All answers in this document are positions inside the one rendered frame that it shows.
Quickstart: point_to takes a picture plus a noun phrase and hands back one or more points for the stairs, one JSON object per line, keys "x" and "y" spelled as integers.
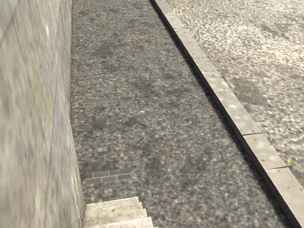
{"x": 117, "y": 213}

